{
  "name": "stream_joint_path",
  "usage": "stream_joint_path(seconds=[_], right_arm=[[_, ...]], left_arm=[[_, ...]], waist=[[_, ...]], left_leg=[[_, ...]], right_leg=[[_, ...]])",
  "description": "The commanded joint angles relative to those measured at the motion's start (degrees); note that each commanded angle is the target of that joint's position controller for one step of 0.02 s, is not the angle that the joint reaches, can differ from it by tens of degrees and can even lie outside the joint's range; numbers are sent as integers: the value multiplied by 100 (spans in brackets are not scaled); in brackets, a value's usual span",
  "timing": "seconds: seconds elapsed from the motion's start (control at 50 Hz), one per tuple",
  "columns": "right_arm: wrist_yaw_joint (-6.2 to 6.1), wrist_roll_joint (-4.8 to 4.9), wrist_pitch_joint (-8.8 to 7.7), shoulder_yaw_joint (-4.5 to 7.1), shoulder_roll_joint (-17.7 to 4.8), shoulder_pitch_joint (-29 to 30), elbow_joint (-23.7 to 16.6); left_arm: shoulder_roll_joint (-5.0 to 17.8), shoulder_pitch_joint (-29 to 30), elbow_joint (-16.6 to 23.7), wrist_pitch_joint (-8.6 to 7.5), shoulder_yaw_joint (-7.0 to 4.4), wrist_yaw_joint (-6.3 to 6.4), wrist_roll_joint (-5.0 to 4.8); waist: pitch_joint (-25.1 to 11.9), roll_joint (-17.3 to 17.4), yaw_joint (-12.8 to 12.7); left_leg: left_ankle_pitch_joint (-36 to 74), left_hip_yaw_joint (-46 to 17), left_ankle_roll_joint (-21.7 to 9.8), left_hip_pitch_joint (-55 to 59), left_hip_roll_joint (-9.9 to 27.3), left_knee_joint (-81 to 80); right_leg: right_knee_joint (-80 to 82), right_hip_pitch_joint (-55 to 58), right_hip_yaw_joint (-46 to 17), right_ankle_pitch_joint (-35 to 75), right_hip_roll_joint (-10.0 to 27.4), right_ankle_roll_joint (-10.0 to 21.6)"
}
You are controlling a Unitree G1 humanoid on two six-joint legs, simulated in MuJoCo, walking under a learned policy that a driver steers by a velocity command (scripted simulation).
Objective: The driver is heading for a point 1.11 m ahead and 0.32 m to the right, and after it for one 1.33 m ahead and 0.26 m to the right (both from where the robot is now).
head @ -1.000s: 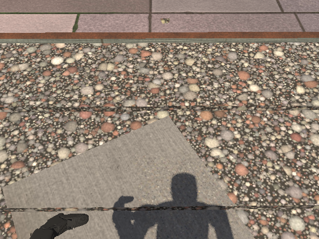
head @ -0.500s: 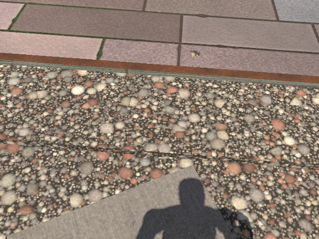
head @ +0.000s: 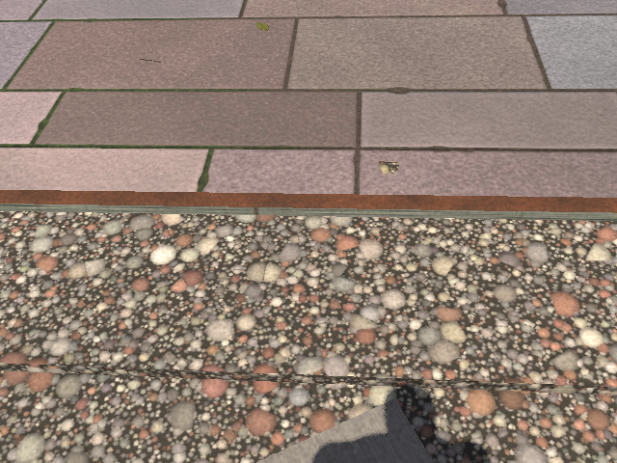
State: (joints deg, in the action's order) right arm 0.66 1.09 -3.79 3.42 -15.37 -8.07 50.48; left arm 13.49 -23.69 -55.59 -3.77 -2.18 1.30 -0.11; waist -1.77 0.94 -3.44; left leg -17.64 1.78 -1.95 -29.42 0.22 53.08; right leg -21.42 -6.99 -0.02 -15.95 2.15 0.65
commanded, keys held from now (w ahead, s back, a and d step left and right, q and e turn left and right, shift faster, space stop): w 0.92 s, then w+e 0.08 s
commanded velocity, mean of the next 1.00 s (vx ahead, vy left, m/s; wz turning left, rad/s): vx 0.47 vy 0.00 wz -0.01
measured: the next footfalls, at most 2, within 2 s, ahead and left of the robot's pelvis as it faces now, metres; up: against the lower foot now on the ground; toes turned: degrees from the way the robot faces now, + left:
left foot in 0.14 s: +0.20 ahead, +0.16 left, +0.03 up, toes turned +3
right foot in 0.60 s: +0.34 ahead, -0.08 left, +0.04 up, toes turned -7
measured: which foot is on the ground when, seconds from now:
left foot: up 0.00-0.12, down 0.14-0.60, up 0.62-1.00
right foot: down 0.00-0.22, up 0.24-0.58, down 0.60-1.00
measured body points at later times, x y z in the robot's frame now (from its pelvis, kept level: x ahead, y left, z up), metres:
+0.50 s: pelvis +0.19 +0.04 +0.02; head +0.20 +0.03 +0.47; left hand +0.36 +0.31 -0.08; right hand +0.21 -0.22 -0.13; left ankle +0.15 +0.16 -0.73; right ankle +0.28 -0.09 -0.67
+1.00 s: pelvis +0.44 +0.00 +0.03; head +0.46 -0.02 +0.48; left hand +0.35 +0.24 -0.10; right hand +0.67 -0.21 -0.07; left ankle +0.65 +0.16 -0.65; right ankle +0.30 -0.08 -0.71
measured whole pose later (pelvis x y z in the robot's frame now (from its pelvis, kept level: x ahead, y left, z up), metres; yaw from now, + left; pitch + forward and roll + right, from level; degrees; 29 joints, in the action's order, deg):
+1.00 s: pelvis +0.44 +0.00 +0.03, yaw -1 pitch +1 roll +0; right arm 2.2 1.4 -3.3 2.5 -13.2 2.9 48.8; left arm 9.2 -27.6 -59.1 -4.8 -1.2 1.0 0.2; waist 1.4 2.5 -5.4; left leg 2.5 1.8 -1.7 -40.0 4.7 37.6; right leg -8.0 7.3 6.0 -16.7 -1.2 2.2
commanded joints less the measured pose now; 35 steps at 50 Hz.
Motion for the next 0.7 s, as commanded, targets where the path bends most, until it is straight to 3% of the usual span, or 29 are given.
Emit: stream_joint_path(seconds=[0.02, 0.06, 0.08, 0.12, 0.14, 0.16, 0.18, 0.2, 0.22, 0.24, 0.26, 0.28, 0.3, 0.32, 0.34, 0.36, 0.4, 0.42, 0.46, 0.54, 0.56, 0.58, 0.6, 0.62, 0.64, 0.66, 0.68, 0.7], right_arm=[[108, -20, -145, -23, -35, 928, -473], [155, -6, -110, -99, 83, 1164, -527], [152, 18, -90, -128, 80, 1308, -603], [159, 53, -71, -119, -109, 1362, -658], [145, -4, -58, -85, -211, 985, -569], [131, 18, -60, 13, -441, 670, -451], [106, 37, -59, 132, -643, 304, -322], [74, 75, -57, 271, -846, -550, -99], [-17, 85, 64, 431, -1209, -1760, 225], [-75, 121, 183, 365, -1131, -2139, 386], [-102, 65, 212, 205, -819, -1627, 180], [-65, 51, 205, 206, -797, -1111, 127], [-29, 44, 122, 157, -677, -587, 7], [0, -1, 44, 57, -374, -189, -28], [31, -39, 16, 22, -235, -40, -15], [12, -86, -1, 45, -300, 16, 6], [-67, -123, -35, 53, -389, -208, 122], [-97, -136, -31, 83, -550, -134, 100], [-113, -138, -61, 104, -659, 32, 53], [-93, 27, -64, 171, -847, 105, 101], [-96, 5, -10, 179, -887, 178, 99], [-112, -34, 56, 151, -808, 251, 95], [-126, -168, 100, 57, -549, 294, 69], [-48, -226, 94, -165, 292, 57, -17], [7, 101, -86, -197, 415, -96, -325], [54, 305, -210, -82, -137, 55, -373], [67, 243, -241, -45, -386, 166, -406], [12, 89, -216, -40, -360, 69, -341]], left_arm=[[673, -121, 167, -63, -123, 5, 5], [850, -188, 158, -5, -168, 12, 36], [975, -290, 111, 26, -206, 5, -12], [1092, -354, 57, 40, -253, -5, -73], [1120, -332, 47, 66, -265, -19, -98], [970, -289, 83, 70, -212, -22, -127], [754, -428, 72, 42, -133, -22, -133], [804, -231, 155, -16, -108, -29, -133], [743, 34, 325, -99, -52, -87, -47], [510, 249, 409, -152, -12, -158, 105], [568, 364, 392, -168, -71, -191, 30], [559, 610, 624, -66, -118, -128, -230], [642, 912, 794, -1, -144, -59, -309], [605, 974, 807, 77, -176, -19, -237], [502, 720, 708, 163, -172, -18, -173], [481, 537, 635, 178, -204, -31, -137], [473, 645, 655, 189, -235, -65, -108], [364, 765, 723, 195, -191, -81, -108], [402, 1001, 776, 205, -191, -122, -87], [631, 1011, 788, 248, -291, -147, -81], [677, 696, 733, 261, -350, -139, -69], [779, -29, 487, 270, -456, -130, -57], [1012, -1040, 90, 274, -591, -133, -77], [1205, -1023, 22, 244, -528, -133, -39], [1250, -263, 307, 43, -389, -255, 130], [907, 227, 454, -111, -279, -334, 80], [643, 524, 461, -183, -183, -358, 27], [699, 825, 469, -230, -178, -357, 18]], waist=[[486, -837, -83], [578, -882, -143], [675, -971, -180], [766, -1009, -136], [611, -1001, 102], [496, -816, 298], [19, -584, 457], [-648, -405, 920], [-1533, 229, 1406], [-1739, 962, 1342], [-1223, 431, 1104], [-805, 512, 818], [-91, 483, 636], [291, 537, 420], [366, 638, 224], [356, 543, 58], [369, 470, -39], [337, 564, -133], [211, 590, -242], [300, 498, -415], [262, 515, -614], [-6, 348, -951], [-396, -289, -1307], [-219, -1644, -802], [88, -2285, -179], [550, -1248, 64], [717, -593, 203], [655, -441, 412]], left_leg=[[555, 79, 130, -1148, 214, -614], [707, 221, 193, -537, 132, -1218], [453, 280, 184, -433, 87, -1487], [587, 221, 110, -142, 114, -1921], [266, 577, 17, 499, -113, -1820], [330, 551, -76, 1087, -149, -2014], [560, 498, -219, 2217, -244, -2100], [811, -103, -488, 3760, 85, -2186], [109, -1401, -869, 5331, 1056, -2602], [81, -2467, -1013, 5680, 1814, -3168], [705, -2216, -839, 5043, 1858, -3200], [-565, -2625, -918, 4366, 1983, -3986], [-889, -2554, -1026, 3372, 2027, -4247], [-735, -2132, -937, 2682, 1825, -4415], [-517, -1607, -803, 2185, 1522, -4531], [-250, -1287, -762, 1991, 1368, -4580], [188, -849, -805, 1877, 1273, -4644], [280, -648, -798, 1676, 1209, -4692], [417, -237, -706, 1258, 1008, -4736], [216, -233, -766, 1531, 1364, -4436], [717, -129, -749, 1528, 1338, -3911], [1481, 83, -664, 1399, 1150, -2849], [1455, 282, -448, 930, 747, -816], [-1481, 284, -152, -896, 68, 1671], [-1396, -729, -390, -2026, -394, 2737], [-788, -867, -561, -2349, 0, 3107], [-93, -794, -618, -2234, 325, 2833], [352, -676, -539, -1889, 584, 2465]], right_leg=[[1246, 772, -1149, 463, 1101, 904], [1274, 361, -852, 628, 1039, 871], [1308, 308, -906, 517, 1108, 903], [1310, 297, -974, 431, 1297, 917], [1218, -5, -907, 534, 1345, 928], [824, -147, -637, 1145, 1139, 777], [-22, -406, -306, 2631, 904, 538], [-1356, -1202, -39, 3606, 716, 215], [-2993, -2333, 244, 2360, 368, -84], [-4314, -3115, -153, -1727, 112, -66], [-4723, -3315, -764, -1983, 215, 113], [-4823, -3761, -234, -1538, 213, 104], [-4715, -3675, -250, -1263, 523, 103], [-4530, -3426, -326, -927, 696, 30], [-4553, -2945, -242, -760, 660, -28], [-4534, -2786, -146, -408, 594, -74], [-4413, -2872, -51, 5, 574, -152], [-4044, -2706, 106, -54, 535, -171], [-3286, -1845, 331, 242, 419, -203], [-2573, -1200, 529, -284, 337, -114], [-2199, -763, 750, -554, 154, -39], [-1651, 102, 963, -606, -90, 64], [-1336, 1203, 713, -697, -90, 120], [-707, 1499, -1234, -2077, 973, 524], [1218, 749, -4555, -3023, 1836, 1321], [1490, 369, -4361, -3074, 2192, 1506], [1424, -66, -3363, -2634, 2022, 1412], [1462, -331, -2617, -1986, 1715, 1194]])
Over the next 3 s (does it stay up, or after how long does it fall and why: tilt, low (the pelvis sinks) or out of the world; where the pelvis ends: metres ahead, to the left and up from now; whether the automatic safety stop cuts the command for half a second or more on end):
stays up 1.15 -0.22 0.07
